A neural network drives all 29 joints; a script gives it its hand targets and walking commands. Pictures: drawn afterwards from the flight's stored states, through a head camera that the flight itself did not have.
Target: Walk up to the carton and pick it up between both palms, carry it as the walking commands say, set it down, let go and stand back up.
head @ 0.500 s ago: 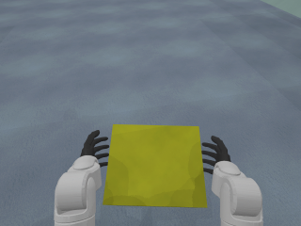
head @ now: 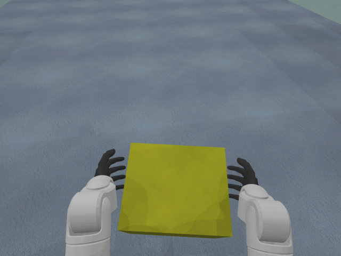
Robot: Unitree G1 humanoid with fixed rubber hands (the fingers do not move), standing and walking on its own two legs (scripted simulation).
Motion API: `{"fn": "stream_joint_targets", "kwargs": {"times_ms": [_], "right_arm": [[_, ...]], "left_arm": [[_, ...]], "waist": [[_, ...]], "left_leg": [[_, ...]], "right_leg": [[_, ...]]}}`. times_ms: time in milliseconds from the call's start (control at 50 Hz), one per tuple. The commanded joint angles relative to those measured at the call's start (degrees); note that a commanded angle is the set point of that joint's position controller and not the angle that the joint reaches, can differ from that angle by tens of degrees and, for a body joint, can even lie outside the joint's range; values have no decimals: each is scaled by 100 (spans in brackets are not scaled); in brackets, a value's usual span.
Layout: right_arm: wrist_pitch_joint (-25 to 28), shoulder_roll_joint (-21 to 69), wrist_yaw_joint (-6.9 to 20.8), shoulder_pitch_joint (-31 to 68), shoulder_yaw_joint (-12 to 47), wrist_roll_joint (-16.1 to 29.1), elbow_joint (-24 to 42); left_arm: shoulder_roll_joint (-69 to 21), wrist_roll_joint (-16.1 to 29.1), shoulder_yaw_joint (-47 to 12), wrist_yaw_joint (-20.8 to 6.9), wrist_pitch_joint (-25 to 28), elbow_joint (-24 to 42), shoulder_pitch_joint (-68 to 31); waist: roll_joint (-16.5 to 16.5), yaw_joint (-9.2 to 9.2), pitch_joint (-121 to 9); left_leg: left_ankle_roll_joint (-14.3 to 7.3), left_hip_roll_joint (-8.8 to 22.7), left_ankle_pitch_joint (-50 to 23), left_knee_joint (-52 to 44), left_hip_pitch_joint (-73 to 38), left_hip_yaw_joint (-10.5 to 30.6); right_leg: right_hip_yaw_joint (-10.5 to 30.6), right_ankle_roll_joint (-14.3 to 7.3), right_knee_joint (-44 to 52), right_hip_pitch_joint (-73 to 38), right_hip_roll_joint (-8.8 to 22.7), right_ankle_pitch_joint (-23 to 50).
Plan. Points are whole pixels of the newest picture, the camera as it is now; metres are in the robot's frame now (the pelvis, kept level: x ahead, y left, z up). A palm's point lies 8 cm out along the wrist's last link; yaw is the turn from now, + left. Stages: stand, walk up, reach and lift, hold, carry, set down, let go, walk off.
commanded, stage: carry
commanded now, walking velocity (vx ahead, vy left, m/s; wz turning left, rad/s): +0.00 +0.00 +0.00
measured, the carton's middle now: (174, 192) +0.31 +0.01 -0.01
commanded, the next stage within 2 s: hold in 1.84 s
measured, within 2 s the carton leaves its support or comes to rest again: neither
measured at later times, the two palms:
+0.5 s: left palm (109, 171) +0.30 +0.15 +0.09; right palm (245, 180) +0.30 -0.15 +0.07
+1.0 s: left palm (115, 180) +0.30 +0.15 +0.05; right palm (246, 191) +0.29 -0.16 +0.03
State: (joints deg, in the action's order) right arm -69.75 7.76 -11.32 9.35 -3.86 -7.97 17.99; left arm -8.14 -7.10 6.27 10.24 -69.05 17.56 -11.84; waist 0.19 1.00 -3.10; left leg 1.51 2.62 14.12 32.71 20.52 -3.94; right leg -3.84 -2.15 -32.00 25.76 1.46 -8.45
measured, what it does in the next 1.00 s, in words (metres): stands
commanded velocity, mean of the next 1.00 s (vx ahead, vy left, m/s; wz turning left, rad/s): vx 0.00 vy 0.00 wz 0.00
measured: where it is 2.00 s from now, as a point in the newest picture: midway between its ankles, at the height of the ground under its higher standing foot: outside the picture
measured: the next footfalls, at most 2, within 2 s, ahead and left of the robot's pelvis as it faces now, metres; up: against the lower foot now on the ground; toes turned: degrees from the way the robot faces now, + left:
none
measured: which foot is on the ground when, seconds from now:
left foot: down 0.00-1.00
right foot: down 0.00-1.00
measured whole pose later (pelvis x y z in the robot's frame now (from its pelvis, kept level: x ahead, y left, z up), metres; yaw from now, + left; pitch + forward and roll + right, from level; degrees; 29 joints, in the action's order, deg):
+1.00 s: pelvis +0.02 -0.01 +0.00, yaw +0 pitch +2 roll +1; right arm -49.3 7.6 -8.0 8.1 -6.7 -7.8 1.1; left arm -7.8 -7.2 9.5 6.3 -47.5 0.1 -10.2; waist 1.3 0.0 -1.1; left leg 2.4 3.5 15.6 31.7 17.4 -3.8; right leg -4.2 -2.8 -31.9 23.1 0.5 -10.5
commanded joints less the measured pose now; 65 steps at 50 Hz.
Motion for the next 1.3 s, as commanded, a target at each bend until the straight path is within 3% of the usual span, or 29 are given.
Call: {"fn": "stream_joint_targets", "kwargs": {"times_ms": [0,20,60,80,140,160,220,240,280,300,340,420,540,620,660,700,760,800,880,940,1020,1100,1200,1220,1240,1280], "right_arm": [[372,5273,1480,2604,3175,2089,653],[379,5382,1474,2661,3307,2183,909],[379,5319,1472,2538,3278,2145,794],[440,5144,1480,2550,3053,1958,332],[494,5346,1482,2666,3338,2162,841],[517,5213,1492,2673,3163,2038,502],[548,5285,1504,2591,3269,2125,657],[581,5213,1523,2594,3153,2040,432],[595,5270,1520,2636,3259,2104,653],[566,5380,1500,2627,3372,2190,817],[579,5213,1526,2552,3174,2059,491],[648,5225,1535,2610,3211,2062,547],[806,5166,1552,2713,3049,1938,246],[1150,4931,1614,2830,2678,1645,-470],[1442,4683,1656,2833,2266,1342,-1250],[1773,4604,1681,2994,2153,1272,-1371],[2153,4605,1615,3181,2102,1471,-997],[2253,4560,1595,2805,2103,1424,-1211],[2354,4359,1540,2479,2390,1500,-840],[2354,4390,1565,2314,2638,1550,-694],[2406,4232,1588,2323,2674,1518,-595],[2441,4085,1621,2239,2576,1417,-779],[2565,3909,1694,2245,2407,1269,-1191],[2589,4011,1675,2325,2503,1383,-910],[2607,3917,1696,2259,2380,1257,-1253],[2653,3933,1705,2292,2404,1290,-1174]], "left_arm": [[-5588,2222,-3439,-1534,211,276,-2165],[-5701,2318,-3569,-1539,207,499,-2165],[-5600,2255,-3493,-1532,216,403,-2027],[-5399,2087,-3257,-1561,284,-25,-2071],[-5607,2257,-3488,-1572,345,440,-2112],[-5488,2119,-3317,-1572,367,79,-2071],[-5504,2176,-3452,-1556,402,341,-2050],[-5440,2096,-3367,-1564,433,144,-2086],[-5527,2169,-3453,-1569,440,307,-2076],[-5595,2241,-3527,-1553,417,467,-2049],[-5455,2112,-3412,-1551,432,209,-2057],[-5485,2132,-3410,-1581,497,180,-2036],[-5396,2017,-3235,-1621,649,-154,-2132],[-5139,1722,-2885,-1695,1001,-829,-2308],[-4870,1445,-2517,-1745,1288,-1568,-2379],[-4776,1309,-2317,-1772,1617,-1866,-2392],[-4765,1462,-2258,-1695,2010,-1488,-2552],[-4679,1425,-2245,-1648,2143,-1544,-2320],[-4498,1413,-2356,-1597,2231,-1435,-1777],[-4484,1494,-2666,-1603,2228,-1105,-1762],[-4313,1485,-2685,-1646,2276,-1033,-1797],[-4234,1445,-2711,-1670,2292,-1187,-1793],[-4112,1279,-2532,-1720,2408,-1689,-1715],[-4215,1407,-2625,-1712,2433,-1422,-1812],[-4097,1284,-2491,-1736,2457,-1735,-1785],[-4124,1321,-2489,-1741,2516,-1676,-1799]], "waist": [[-8,-10,-1626],[14,-13,-1652],[-28,-18,-1676],[-131,-25,-1809],[-223,-37,-1844],[-162,-35,-1860],[14,-30,-1882],[21,-31,-1899],[-65,-37,-1828],[-38,-29,-1829],[81,-31,-1818],[22,-29,-1847],[-93,-27,-1750],[-69,-33,-1696],[-43,-36,-1671],[-171,-38,-1620],[6,-43,-1646],[-52,-43,-1659],[-210,-49,-1834],[-51,-57,-1852],[-145,-60,-1778],[74,-50,-1627],[78,-40,-1581],[-7,-41,-1565],[-34,-38,-1530],[-51,-40,-1543]], "left_leg": [[-218,418,227,-615,-303,478],[-214,418,179,-523,-382,430],[-191,404,-33,-465,-430,394],[-188,382,-161,-368,-426,392],[-153,338,-210,-271,-483,329],[-152,340,-246,-286,-557,341],[-137,366,-300,-308,-574,355],[-147,402,-432,-346,-603,373],[-180,449,-536,-371,-601,401],[-190,437,-451,-331,-590,403],[-178,438,-406,-403,-586,417],[-190,469,-597,-325,-644,390],[-149,382,-86,-256,-594,346],[-143,375,5,-316,-549,339],[-135,380,25,-399,-566,354],[-130,372,53,-427,-555,359],[-122,386,79,-475,-579,338],[-129,390,209,-509,-584,323],[-155,380,50,-432,-680,258],[-155,400,-101,-444,-675,215],[-164,414,-18,-433,-657,199],[-164,431,68,-512,-580,202],[-158,462,70,-580,-584,222],[-153,454,2,-557,-595,208],[-165,462,95,-569,-536,226],[-155,460,74,-555,-535,205]], "right_leg": [[609,-75,557,-835,477,-502],[633,-72,561,-801,476,-381],[626,-79,506,-875,520,-70],[633,-93,489,-1052,542,206],[685,-127,444,-1104,621,554],[689,-130,411,-1073,624,584],[654,-144,306,-1124,610,748],[583,-138,234,-1156,591,818],[534,-115,174,-1130,567,1000],[569,-125,201,-1138,567,941],[575,-124,169,-1128,579,870],[541,-105,120,-1135,561,1015],[741,-160,335,-1013,640,611],[742,-175,450,-971,633,267],[727,-165,509,-962,627,93],[710,-153,605,-947,641,-97],[680,-146,637,-1019,625,-132],[645,-141,667,-1092,600,-289],[663,-144,638,-1251,641,83],[604,-143,523,-1322,616,459],[661,-168,581,-1266,648,368],[633,-173,627,-1186,615,206],[545,-138,594,-1155,588,136],[562,-141,605,-1171,596,185],[553,-141,627,-1204,592,92],[563,-128,624,-1186,612,129]]}}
